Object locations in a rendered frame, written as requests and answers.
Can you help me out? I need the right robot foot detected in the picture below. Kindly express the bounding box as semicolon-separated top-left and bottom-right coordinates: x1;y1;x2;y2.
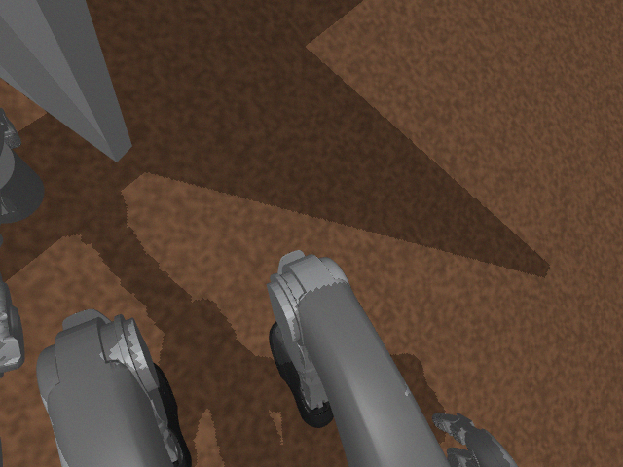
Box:
269;322;334;428

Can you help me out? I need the right robot hand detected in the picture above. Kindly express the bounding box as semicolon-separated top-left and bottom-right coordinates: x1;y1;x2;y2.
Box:
432;413;518;467

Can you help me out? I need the left robot hand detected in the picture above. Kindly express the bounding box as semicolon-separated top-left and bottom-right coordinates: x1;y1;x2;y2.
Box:
0;108;21;220

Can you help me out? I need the left robot arm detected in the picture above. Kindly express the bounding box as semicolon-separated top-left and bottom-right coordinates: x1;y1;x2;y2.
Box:
0;201;25;467

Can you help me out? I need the can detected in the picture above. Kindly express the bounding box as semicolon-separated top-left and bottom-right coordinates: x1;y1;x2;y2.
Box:
0;142;45;224

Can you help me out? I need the left robot foot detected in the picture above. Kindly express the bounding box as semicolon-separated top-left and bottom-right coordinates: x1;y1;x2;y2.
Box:
153;362;192;467

